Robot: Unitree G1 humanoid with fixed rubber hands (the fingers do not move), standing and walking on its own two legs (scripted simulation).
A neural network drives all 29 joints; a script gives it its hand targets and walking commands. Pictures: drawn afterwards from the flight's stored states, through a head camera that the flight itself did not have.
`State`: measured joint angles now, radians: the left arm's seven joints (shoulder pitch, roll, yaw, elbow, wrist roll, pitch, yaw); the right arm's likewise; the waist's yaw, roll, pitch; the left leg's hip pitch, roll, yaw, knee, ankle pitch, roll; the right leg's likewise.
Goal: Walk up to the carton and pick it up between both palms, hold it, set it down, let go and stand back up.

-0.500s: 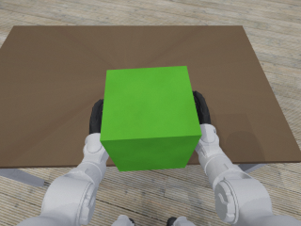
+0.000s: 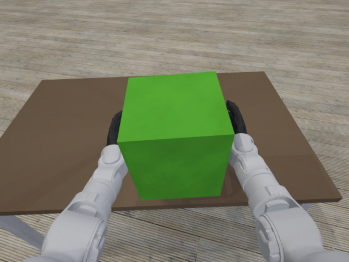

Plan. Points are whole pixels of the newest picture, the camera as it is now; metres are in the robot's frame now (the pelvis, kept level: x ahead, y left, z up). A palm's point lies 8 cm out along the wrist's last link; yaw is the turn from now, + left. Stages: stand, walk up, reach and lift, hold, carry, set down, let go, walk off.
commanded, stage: reach and lift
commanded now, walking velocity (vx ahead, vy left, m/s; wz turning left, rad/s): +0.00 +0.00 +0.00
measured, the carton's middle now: (176, 139) +0.40 +0.00 +0.07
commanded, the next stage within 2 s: hold in 1.62 s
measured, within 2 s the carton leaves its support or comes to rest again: neither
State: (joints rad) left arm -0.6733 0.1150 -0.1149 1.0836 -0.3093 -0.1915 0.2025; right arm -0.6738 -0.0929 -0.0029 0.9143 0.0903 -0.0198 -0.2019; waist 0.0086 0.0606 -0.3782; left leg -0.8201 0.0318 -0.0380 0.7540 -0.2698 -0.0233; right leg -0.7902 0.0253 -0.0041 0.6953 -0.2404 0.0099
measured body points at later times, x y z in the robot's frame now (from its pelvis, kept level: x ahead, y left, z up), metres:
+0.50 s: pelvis +0.00 -0.06 +0.02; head -0.07 -0.08 +0.46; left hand +0.39 +0.11 +0.17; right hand +0.40 -0.19 +0.16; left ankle +0.04 +0.12 -0.70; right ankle +0.04 -0.13 -0.70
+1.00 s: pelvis +0.00 -0.06 +0.03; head -0.05 -0.08 +0.47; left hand +0.40 +0.12 +0.18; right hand +0.41 -0.18 +0.19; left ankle +0.04 +0.12 -0.70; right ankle +0.04 -0.13 -0.70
